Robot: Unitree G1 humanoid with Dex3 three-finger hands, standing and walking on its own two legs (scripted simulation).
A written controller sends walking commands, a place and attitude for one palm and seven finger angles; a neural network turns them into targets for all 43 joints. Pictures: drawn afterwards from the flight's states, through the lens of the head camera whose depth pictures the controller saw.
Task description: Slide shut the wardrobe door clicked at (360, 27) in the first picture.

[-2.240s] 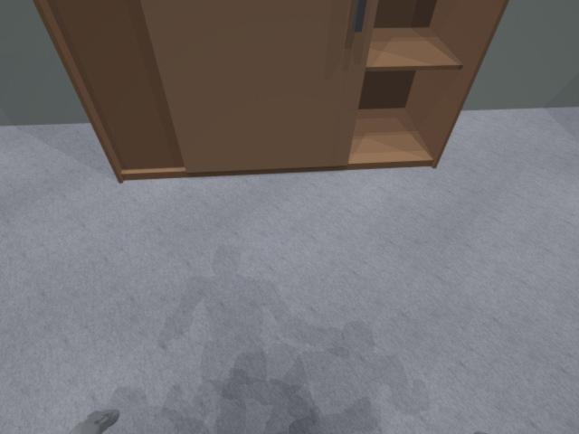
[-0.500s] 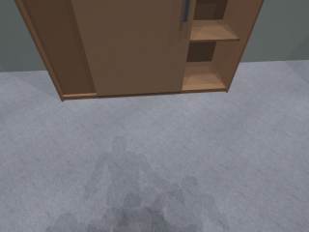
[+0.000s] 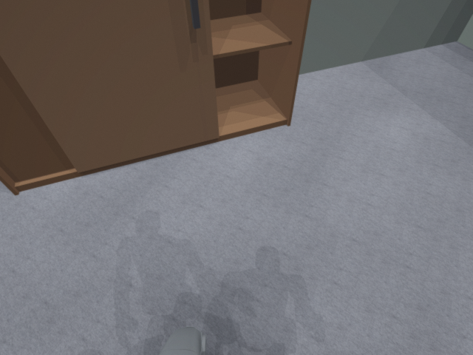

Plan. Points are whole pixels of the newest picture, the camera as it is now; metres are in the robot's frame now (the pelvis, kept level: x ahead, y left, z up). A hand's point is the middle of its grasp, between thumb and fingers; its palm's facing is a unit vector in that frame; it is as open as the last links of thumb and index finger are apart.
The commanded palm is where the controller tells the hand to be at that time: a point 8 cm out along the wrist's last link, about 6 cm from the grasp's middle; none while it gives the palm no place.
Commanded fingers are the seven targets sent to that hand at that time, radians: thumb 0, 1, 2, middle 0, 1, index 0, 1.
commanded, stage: walk to a spot facing it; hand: left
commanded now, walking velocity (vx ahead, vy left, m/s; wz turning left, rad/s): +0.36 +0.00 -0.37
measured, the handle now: out of the picture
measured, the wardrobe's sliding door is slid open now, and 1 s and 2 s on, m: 0.48 0.48 0.48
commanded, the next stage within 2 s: turn to face it in 1.48 s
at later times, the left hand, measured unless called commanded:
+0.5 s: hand (130, 287) +0.27 +0.28 -0.19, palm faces -0.13 -0.98 -0.17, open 7.4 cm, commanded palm none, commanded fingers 0.00 0.90 0.90 -0.20 -0.30 -0.20 -0.30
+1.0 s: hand (223, 182) +0.60 +0.10 -0.19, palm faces -0.48 -0.87 -0.10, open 7.4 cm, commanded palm none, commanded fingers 0.00 0.90 0.90 -0.20 -0.30 -0.20 -0.30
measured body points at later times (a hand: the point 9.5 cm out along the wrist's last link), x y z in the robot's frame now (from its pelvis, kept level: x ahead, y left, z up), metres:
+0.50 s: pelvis +0.22 +0.09 +0.00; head +0.24 +0.12 +0.44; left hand +0.28 +0.33 -0.17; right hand +0.24 -0.16 -0.13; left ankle +0.26 +0.14 -0.74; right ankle +0.15 -0.05 -0.63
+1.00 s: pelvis +0.43 +0.02 -0.03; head +0.47 +0.01 +0.42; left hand +0.63 +0.15 -0.18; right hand +0.20 -0.06 -0.15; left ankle +0.27 +0.14 -0.72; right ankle +0.46 -0.06 -0.75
